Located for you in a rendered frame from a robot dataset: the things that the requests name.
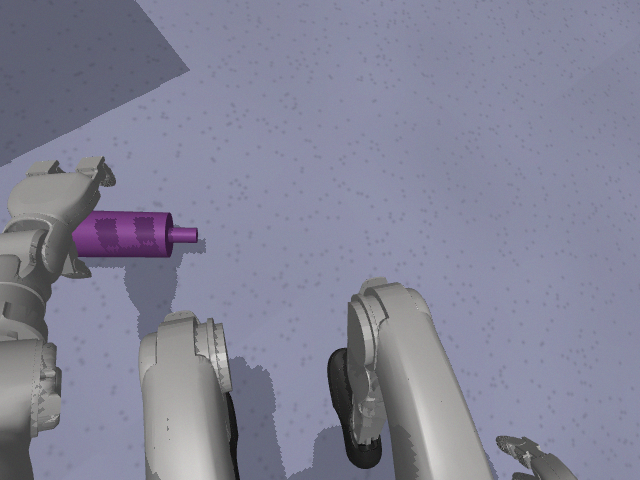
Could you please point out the right robot hand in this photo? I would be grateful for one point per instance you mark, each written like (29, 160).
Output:
(544, 466)

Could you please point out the right robot foot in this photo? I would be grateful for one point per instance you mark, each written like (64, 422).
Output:
(361, 455)

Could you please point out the left robot arm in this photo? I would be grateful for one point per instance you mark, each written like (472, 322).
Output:
(33, 250)

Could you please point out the bottle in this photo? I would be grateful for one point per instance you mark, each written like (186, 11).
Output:
(130, 234)

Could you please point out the left robot hand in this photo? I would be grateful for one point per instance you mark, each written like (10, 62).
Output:
(67, 197)

